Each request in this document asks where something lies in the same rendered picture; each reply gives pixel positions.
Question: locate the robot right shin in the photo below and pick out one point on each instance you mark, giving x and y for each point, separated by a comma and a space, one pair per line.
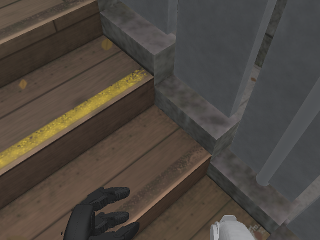
228, 218

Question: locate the robot left hand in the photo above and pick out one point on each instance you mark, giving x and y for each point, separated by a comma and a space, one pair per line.
84, 225

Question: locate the right robot thigh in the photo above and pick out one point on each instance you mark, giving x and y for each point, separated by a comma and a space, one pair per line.
229, 230

